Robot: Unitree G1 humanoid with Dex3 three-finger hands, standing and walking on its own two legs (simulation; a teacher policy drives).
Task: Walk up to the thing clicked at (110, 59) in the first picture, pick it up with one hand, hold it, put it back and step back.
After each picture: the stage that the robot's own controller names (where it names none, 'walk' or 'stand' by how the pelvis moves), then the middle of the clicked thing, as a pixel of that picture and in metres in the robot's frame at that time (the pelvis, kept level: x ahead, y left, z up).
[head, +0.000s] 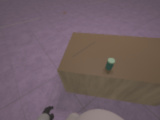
stand; (109, 64) +0.57 -0.15 -0.12
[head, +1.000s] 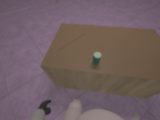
walk; (96, 58) +0.55 +0.01 -0.09
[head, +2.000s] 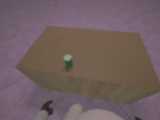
stand; (68, 61) +0.48 +0.25 -0.09
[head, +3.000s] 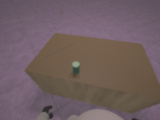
walk; (76, 67) +0.48 +0.18 -0.12
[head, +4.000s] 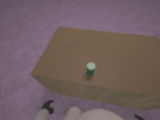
stand; (90, 69) +0.43 +0.03 -0.10
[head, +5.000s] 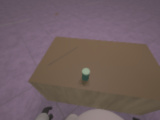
stand; (85, 74) +0.42 +0.08 -0.12
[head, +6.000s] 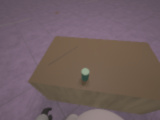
stand; (85, 74) +0.42 +0.08 -0.13
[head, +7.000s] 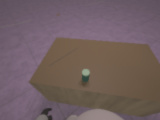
stand; (85, 75) +0.42 +0.07 -0.13
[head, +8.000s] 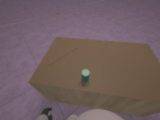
stand; (85, 75) +0.41 +0.07 -0.13
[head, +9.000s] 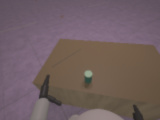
rise first; (88, 77) +0.41 +0.07 -0.12
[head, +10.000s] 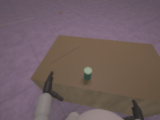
go down; (87, 74) +0.43 +0.06 -0.11
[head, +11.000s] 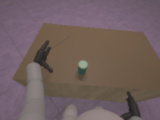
go down; (82, 68) +0.42 +0.06 -0.06
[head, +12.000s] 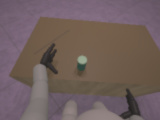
close in; (81, 63) +0.43 +0.06 -0.04
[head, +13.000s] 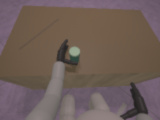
close; (74, 55) +0.45 +0.07 +0.00
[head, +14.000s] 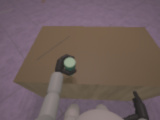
lift; (70, 67) +0.37 +0.14 +0.05
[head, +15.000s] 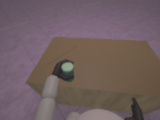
hold; (68, 72) +0.31 +0.16 +0.09
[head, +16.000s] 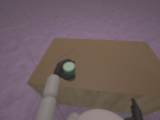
hold; (69, 72) +0.31 +0.15 +0.09
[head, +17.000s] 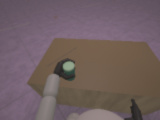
hold; (69, 71) +0.31 +0.16 +0.09
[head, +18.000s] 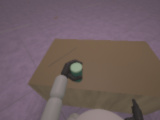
crouch; (76, 73) +0.31 +0.11 +0.09
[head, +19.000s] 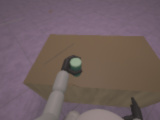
crouch; (76, 67) +0.36 +0.11 +0.07
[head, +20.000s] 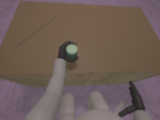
lower; (72, 53) +0.46 +0.08 +0.00
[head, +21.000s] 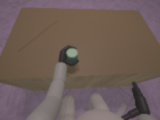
lower; (72, 57) +0.44 +0.08 +0.00
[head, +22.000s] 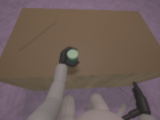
lower; (72, 58) +0.44 +0.08 +0.00
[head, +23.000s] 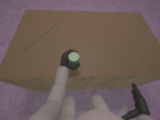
lower; (74, 61) +0.42 +0.08 +0.00
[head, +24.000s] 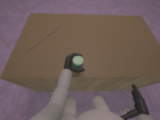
open; (77, 64) +0.40 +0.06 -0.01
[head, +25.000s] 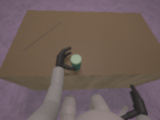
withdraw; (76, 63) +0.41 +0.07 -0.01
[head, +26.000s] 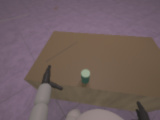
sink last; (85, 76) +0.37 +0.07 -0.07
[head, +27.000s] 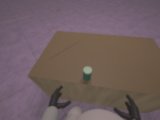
stand; (87, 73) +0.40 +0.06 -0.06
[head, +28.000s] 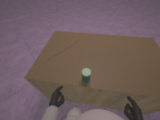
stand; (86, 75) +0.37 +0.06 -0.06
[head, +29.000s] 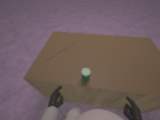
stand; (85, 75) +0.38 +0.06 -0.05
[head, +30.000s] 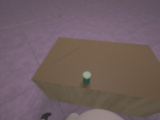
stand; (86, 78) +0.39 +0.06 -0.12
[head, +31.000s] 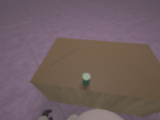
stand; (86, 79) +0.38 +0.06 -0.12
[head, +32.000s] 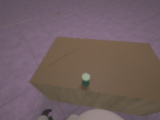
stand; (85, 80) +0.37 +0.07 -0.12
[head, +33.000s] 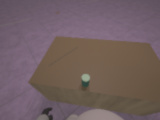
walk; (85, 80) +0.36 +0.07 -0.12
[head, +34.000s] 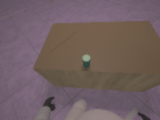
walk; (86, 61) +0.49 +0.09 -0.11
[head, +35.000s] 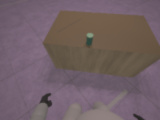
walk; (89, 39) +0.76 +0.08 -0.10
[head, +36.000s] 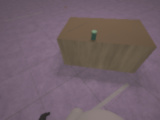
stand; (93, 35) +1.02 +0.08 -0.11
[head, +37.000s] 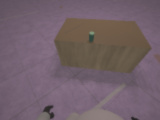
stand; (91, 36) +1.00 +0.07 -0.12
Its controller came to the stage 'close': yes
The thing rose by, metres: 0.20
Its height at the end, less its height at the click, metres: +0.00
